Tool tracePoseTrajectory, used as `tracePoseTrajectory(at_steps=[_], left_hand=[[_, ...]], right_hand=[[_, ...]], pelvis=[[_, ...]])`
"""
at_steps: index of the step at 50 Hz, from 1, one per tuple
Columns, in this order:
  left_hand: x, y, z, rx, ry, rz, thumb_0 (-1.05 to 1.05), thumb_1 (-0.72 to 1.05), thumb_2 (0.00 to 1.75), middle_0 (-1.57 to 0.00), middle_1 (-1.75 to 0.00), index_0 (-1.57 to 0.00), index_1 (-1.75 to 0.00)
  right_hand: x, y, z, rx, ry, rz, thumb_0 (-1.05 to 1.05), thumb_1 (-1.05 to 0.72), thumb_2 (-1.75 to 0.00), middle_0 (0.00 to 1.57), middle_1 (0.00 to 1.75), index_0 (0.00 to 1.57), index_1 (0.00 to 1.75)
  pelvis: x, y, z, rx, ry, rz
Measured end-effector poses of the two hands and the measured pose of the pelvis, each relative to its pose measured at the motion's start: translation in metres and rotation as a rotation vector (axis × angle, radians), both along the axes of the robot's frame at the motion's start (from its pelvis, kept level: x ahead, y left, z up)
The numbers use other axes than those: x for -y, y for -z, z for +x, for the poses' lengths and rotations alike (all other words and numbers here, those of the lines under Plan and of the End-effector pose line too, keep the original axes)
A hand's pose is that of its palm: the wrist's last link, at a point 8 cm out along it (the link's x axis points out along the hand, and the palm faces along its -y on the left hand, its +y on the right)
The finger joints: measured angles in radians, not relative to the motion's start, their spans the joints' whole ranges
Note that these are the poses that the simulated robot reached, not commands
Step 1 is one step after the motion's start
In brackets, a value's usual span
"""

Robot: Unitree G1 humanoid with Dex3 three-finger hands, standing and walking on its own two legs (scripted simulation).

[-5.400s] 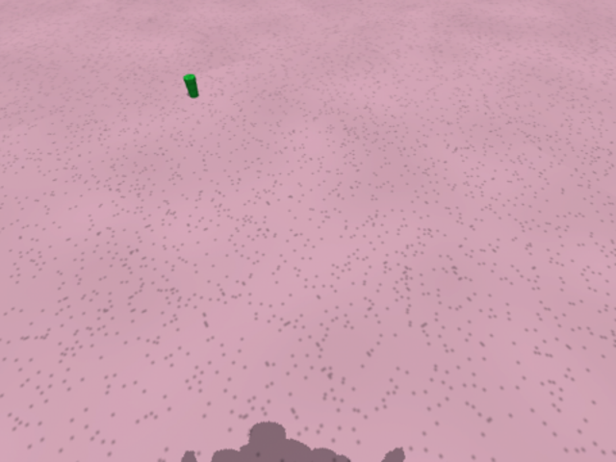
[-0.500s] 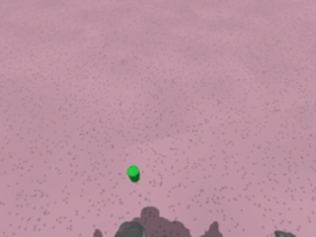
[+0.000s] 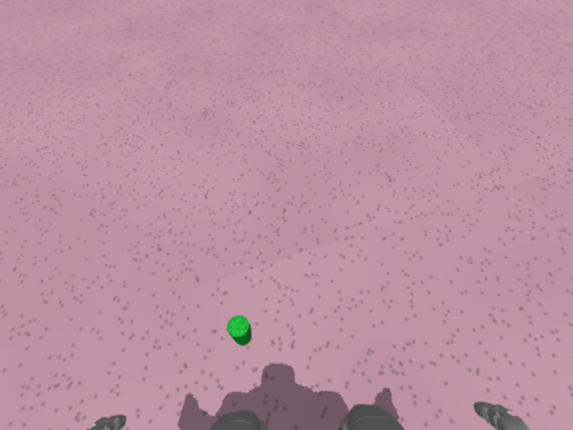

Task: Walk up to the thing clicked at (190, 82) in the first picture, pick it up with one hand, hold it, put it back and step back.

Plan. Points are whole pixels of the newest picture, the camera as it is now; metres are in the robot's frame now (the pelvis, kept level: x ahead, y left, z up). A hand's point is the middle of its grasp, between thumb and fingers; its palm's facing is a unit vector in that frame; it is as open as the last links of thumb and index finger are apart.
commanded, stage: walk up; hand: left
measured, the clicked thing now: (240, 332) +0.45 +0.20 -0.69
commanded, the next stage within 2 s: stand in 0.96 s
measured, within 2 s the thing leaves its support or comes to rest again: neither
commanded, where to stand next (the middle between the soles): +0.12 -0.01 m, yaw +1 degrees
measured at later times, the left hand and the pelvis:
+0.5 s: hand out of the picture +0.10 +0.25 -0.13, palm faces -0.01 -0.95 -0.32, open 7.3 cm; pelvis +0.01 +0.00 +0.02, yaw +0 degrees
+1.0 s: hand out of the picture +0.09 +0.25 -0.13, palm faces +0.00 -0.94 -0.34, open 7.3 cm; pelvis +0.02 +0.00 +0.03, yaw +1 degrees
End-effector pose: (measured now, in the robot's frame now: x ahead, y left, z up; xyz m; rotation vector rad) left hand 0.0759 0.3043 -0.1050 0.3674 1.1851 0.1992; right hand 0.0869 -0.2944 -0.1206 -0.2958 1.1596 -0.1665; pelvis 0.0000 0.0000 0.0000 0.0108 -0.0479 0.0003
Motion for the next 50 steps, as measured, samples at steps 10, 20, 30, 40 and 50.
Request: tracePoseTrajectory(at_steps=[10, 20, 30, 40, 50], left_hand=[[0.010, -0.011, 0.034, 0.045, 0.002, -0.042, 0.00, 0.90, 0.89, -0.20, -0.30, -0.21, -0.30], [0.009, -0.010, 0.030, 0.011, -0.021, -0.063, 0.00, 0.90, 0.89, -0.20, -0.30, -0.21, -0.30], [0.006, -0.008, 0.006, -0.053, -0.060, -0.059, 0.00, 0.91, 0.89, -0.20, -0.30, -0.21, -0.30], [0.006, -0.009, -0.005, -0.084, -0.084, -0.050, 0.00, 0.91, 0.89, -0.20, -0.30, -0.21, -0.30], [0.008, -0.011, 0.006, -0.066, -0.073, -0.046, 0.00, 0.91, 0.89, -0.20, -0.30, -0.21, -0.30]], right_hand=[[-0.002, -0.013, -0.004, -0.059, 0.010, 0.000, 0.00, -0.91, -0.90, 0.21, 0.30, 0.20, 0.30], [0.008, -0.028, 0.001, -0.068, 0.022, -0.039, 0.00, -0.91, -0.90, 0.21, 0.30, 0.20, 0.30], [0.004, -0.029, 0.012, -0.056, 0.016, -0.030, 0.00, -0.91, -0.90, 0.21, 0.30, 0.20, 0.30], [-0.004, -0.023, 0.017, -0.070, 0.007, -0.003, 0.00, -0.91, -0.90, 0.21, 0.30, 0.20, 0.30], [-0.004, -0.023, 0.021, -0.067, 0.015, -0.001, 0.00, -0.91, -0.90, 0.21, 0.30, 0.20, 0.30]], pelvis=[[-0.001, -0.016, 0.007, -0.002, 0.002, -0.002], [-0.001, -0.023, 0.011, -0.003, -0.001, -0.007], [-0.002, -0.025, 0.015, -0.005, -0.004, -0.008], [-0.001, -0.026, 0.020, -0.011, -0.010, -0.008], [0.001, -0.027, 0.025, -0.011, -0.012, -0.007]])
